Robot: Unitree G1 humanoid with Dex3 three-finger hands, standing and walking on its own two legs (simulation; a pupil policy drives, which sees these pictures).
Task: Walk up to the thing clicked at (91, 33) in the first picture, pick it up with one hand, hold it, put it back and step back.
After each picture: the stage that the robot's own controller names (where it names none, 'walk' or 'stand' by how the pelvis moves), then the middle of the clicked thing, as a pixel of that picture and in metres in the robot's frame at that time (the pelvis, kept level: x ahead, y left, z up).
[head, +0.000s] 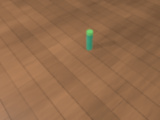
stand; (89, 40) +1.37 -0.05 -0.66
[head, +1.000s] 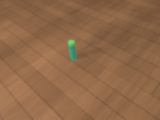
walk; (72, 50) +1.24 +0.22 -0.64
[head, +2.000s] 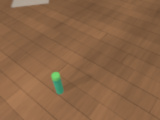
walk; (57, 83) +0.78 +0.29 -0.65
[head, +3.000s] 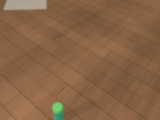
walk; (58, 114) +0.51 +0.15 -0.64
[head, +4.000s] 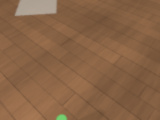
stand; out of the picture +0.43 +0.17 -0.65
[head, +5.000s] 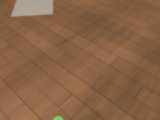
stand; out of the picture +0.42 +0.18 -0.65
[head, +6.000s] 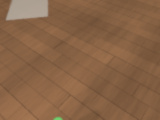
stand; out of the picture +0.42 +0.20 -0.65
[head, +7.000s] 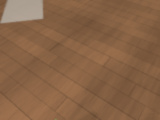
stand; out of the picture +0.41 +0.21 -0.65
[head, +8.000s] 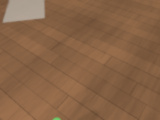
stand; out of the picture +0.42 +0.20 -0.66
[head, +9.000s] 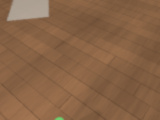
stand; out of the picture +0.42 +0.19 -0.66
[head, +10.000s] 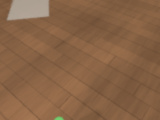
stand; out of the picture +0.42 +0.19 -0.66
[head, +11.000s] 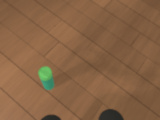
go down; (47, 79) +0.48 +0.16 -0.47
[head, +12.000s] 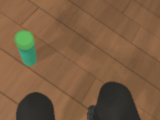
go down; (27, 50) +0.53 +0.18 -0.29
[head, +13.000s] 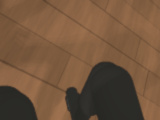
close in; out of the picture +0.53 +0.22 -0.19
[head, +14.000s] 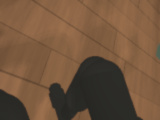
close; out of the picture +0.52 +0.25 -0.18
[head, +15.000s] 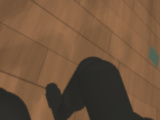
lift; out of the picture +0.48 +0.23 -0.19
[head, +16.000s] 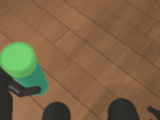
lift; (30, 75) +0.35 +0.17 +0.01
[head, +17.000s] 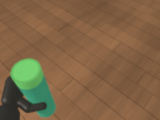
hold; (38, 93) +0.30 +0.16 +0.04
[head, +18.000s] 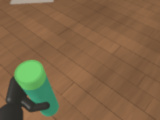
hold; (41, 93) +0.31 +0.15 +0.04
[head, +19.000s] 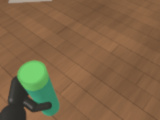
crouch; (43, 93) +0.31 +0.15 +0.03
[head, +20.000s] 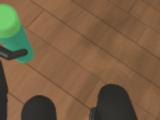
crouch; (15, 40) +0.47 +0.17 -0.04
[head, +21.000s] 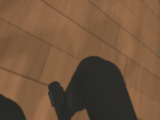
lower; out of the picture +0.48 +0.24 -0.19
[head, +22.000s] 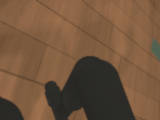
lower; out of the picture +0.49 +0.24 -0.19
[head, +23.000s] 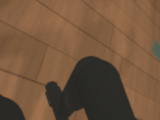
lower; out of the picture +0.49 +0.24 -0.18
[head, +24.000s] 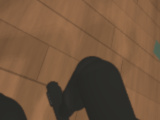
lower; out of the picture +0.49 +0.24 -0.18
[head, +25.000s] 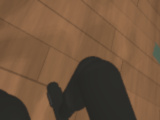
loosen; out of the picture +0.48 +0.22 -0.19
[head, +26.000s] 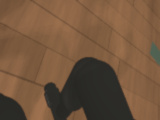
withdraw; out of the picture +0.49 +0.22 -0.20
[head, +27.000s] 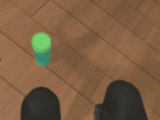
walk; (42, 52) +0.50 +0.15 -0.26
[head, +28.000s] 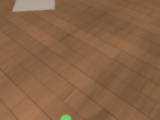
stand; out of the picture +0.42 +0.12 -0.59
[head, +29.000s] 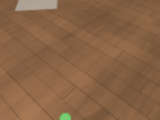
stand; out of the picture +0.42 +0.13 -0.60
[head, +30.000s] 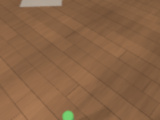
stand; out of the picture +0.42 +0.12 -0.61
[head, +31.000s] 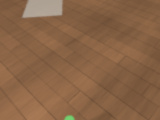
walk; out of the picture +0.44 +0.14 -0.65
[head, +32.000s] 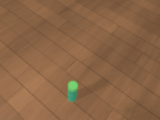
walk; (72, 92) +0.55 +0.05 -0.64
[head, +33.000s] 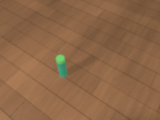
walk; (61, 66) +0.79 +0.20 -0.62
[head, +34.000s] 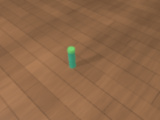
stand; (71, 57) +1.10 +0.16 -0.63
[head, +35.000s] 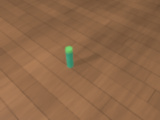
stand; (69, 57) +1.11 +0.16 -0.66
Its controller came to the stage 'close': yes
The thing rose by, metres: 0.69
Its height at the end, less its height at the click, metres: +0.00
